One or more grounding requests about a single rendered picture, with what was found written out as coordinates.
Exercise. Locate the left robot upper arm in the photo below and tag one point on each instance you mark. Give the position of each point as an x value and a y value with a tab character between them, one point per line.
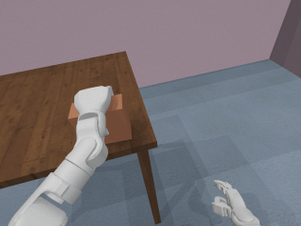
43	213

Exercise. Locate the table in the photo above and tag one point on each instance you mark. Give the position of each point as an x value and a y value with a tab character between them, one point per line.
35	133

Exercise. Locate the right robot forearm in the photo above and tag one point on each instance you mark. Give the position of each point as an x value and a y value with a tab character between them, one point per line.
241	216

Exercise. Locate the right robot hand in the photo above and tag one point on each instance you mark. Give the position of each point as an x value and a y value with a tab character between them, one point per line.
222	206

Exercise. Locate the left robot hand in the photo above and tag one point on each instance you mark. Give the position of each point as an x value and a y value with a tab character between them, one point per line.
97	98

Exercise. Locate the left robot forearm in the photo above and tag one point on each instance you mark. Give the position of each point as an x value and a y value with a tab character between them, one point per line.
89	152

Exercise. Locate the sponge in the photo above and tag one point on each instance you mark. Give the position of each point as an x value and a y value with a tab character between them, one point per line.
117	121

